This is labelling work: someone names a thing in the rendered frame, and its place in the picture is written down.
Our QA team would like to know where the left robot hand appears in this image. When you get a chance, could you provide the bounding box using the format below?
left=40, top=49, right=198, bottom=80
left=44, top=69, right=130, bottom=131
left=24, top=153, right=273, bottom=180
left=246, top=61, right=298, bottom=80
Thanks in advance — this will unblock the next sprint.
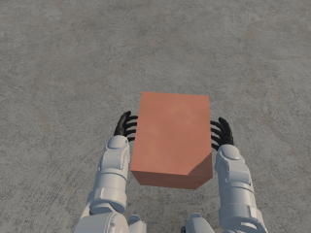
left=114, top=111, right=138, bottom=142

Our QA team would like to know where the carton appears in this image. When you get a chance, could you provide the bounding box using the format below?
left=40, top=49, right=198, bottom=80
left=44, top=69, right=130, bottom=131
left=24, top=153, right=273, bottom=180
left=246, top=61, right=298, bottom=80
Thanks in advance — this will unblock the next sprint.
left=130, top=91, right=213, bottom=190

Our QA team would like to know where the robot left upper arm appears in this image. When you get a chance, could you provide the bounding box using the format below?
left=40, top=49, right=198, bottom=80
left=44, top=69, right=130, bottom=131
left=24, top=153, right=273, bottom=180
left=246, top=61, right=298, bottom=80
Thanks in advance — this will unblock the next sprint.
left=74, top=212, right=129, bottom=233

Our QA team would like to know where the robot right forearm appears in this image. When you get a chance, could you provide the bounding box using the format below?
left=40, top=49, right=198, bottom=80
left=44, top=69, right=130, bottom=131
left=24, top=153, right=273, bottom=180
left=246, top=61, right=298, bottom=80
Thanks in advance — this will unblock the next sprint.
left=214, top=144, right=268, bottom=233

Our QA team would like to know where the robot left forearm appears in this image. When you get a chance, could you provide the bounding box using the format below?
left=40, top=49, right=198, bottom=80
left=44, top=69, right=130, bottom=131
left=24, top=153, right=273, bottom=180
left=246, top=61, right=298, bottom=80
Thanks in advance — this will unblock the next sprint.
left=73, top=135, right=130, bottom=233

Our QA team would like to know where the robot left thigh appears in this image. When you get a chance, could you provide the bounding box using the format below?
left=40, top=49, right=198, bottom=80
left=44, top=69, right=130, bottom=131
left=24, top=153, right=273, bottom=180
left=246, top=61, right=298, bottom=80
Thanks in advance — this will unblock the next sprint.
left=127, top=219, right=147, bottom=233

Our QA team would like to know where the robot right shin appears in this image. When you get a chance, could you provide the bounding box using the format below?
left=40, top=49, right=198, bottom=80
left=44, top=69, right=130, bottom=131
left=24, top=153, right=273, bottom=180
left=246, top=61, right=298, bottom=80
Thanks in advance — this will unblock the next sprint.
left=189, top=213, right=201, bottom=221

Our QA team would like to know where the right robot hand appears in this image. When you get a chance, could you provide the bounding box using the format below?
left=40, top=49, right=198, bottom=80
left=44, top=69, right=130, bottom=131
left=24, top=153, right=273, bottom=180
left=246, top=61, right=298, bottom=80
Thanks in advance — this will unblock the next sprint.
left=210, top=117, right=234, bottom=151

